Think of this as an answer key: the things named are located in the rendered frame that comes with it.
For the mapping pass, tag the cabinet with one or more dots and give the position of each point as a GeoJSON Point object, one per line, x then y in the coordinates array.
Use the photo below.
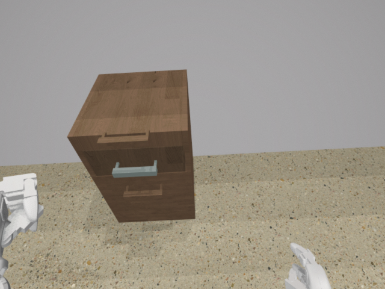
{"type": "Point", "coordinates": [140, 103]}

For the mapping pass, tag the robot right hand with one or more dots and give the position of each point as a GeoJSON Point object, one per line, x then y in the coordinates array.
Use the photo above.
{"type": "Point", "coordinates": [312, 277]}

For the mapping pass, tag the drawer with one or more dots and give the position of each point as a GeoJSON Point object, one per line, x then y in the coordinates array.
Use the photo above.
{"type": "Point", "coordinates": [169, 159]}

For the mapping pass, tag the handle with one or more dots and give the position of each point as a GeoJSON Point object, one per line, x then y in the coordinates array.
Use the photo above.
{"type": "Point", "coordinates": [123, 142]}
{"type": "Point", "coordinates": [134, 171]}
{"type": "Point", "coordinates": [146, 194]}

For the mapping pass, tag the robot left hand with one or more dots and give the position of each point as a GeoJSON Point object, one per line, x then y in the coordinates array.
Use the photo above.
{"type": "Point", "coordinates": [19, 194]}

